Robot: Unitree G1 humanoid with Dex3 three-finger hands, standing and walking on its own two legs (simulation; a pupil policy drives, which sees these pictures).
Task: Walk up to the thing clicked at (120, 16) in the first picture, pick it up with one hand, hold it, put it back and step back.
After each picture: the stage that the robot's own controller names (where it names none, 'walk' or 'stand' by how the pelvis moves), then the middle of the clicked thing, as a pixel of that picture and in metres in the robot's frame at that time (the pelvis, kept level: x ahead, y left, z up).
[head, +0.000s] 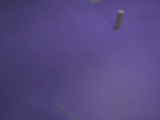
stand; (119, 20) +1.76 -0.43 -0.66
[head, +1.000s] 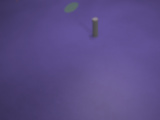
walk; (95, 27) +1.67 +0.01 -0.63
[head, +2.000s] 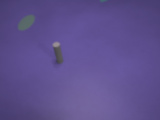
walk; (58, 53) +1.11 +0.34 -0.64
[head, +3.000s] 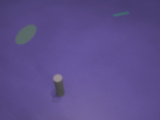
walk; (59, 86) +0.69 +0.24 -0.63
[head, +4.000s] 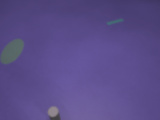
walk; (55, 117) +0.43 +0.20 -0.64
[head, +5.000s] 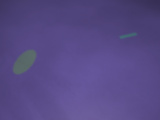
stand; out of the picture +0.38 +0.20 -0.65
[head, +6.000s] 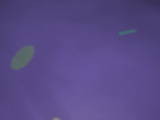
stand; out of the picture +0.38 +0.21 -0.65
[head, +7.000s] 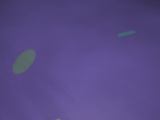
stand; out of the picture +0.40 +0.21 -0.66
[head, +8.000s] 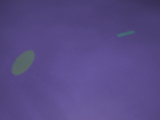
stand; out of the picture +0.38 +0.22 -0.66
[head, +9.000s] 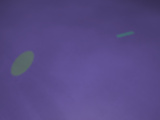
go down; out of the picture +0.38 +0.21 -0.66
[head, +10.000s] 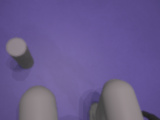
go down; (22, 56) +0.46 +0.22 -0.29
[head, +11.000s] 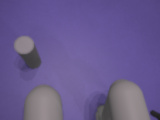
approach; (30, 55) +0.47 +0.22 -0.27
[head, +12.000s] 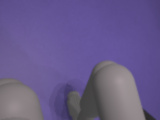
close in; out of the picture +0.46 +0.26 -0.17
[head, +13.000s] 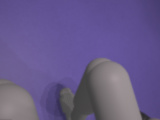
close; out of the picture +0.46 +0.27 -0.16
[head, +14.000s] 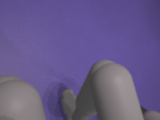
lift; out of the picture +0.41 +0.26 -0.17
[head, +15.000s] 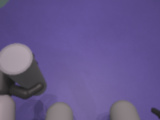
lift; (28, 76) +0.34 +0.19 +0.02
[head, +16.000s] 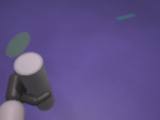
hold; (38, 86) +0.32 +0.17 +0.03
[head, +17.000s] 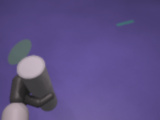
hold; (41, 88) +0.32 +0.16 +0.04
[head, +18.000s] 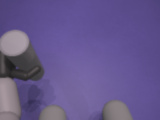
crouch; (27, 61) +0.41 +0.18 -0.04
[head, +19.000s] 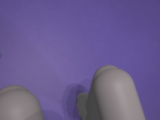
lower; out of the picture +0.49 +0.25 -0.11
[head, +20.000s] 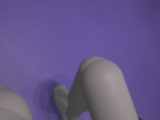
lower; out of the picture +0.47 +0.28 -0.18
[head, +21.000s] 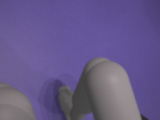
lower; out of the picture +0.46 +0.28 -0.17
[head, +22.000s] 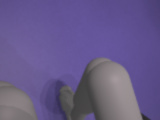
lower; out of the picture +0.45 +0.28 -0.17
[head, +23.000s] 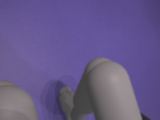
lower; out of the picture +0.45 +0.28 -0.17
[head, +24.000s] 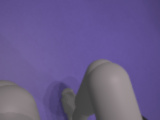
open; out of the picture +0.45 +0.26 -0.17
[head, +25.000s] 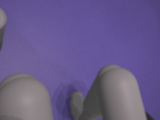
stand; out of the picture +0.46 +0.24 -0.19
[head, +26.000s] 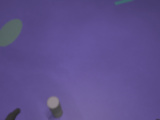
stand; (55, 108) +0.41 +0.18 -0.54
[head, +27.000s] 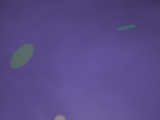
stand; out of the picture +0.40 +0.18 -0.60
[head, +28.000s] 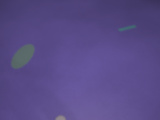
stand; out of the picture +0.40 +0.17 -0.60
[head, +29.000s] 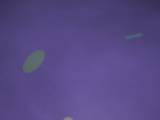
stand; out of the picture +0.43 +0.16 -0.65
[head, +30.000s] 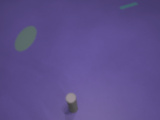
walk; (72, 103) +0.47 +0.12 -0.63
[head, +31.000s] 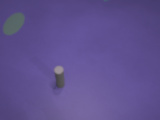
walk; (59, 77) +0.68 +0.17 -0.64
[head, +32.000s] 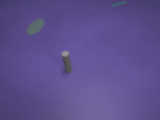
stand; (67, 62) +0.99 +0.27 -0.63
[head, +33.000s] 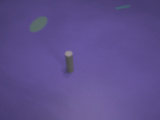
stand; (69, 62) +1.01 +0.19 -0.65
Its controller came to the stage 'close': yes
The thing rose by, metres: 0.69
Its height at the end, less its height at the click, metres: +0.00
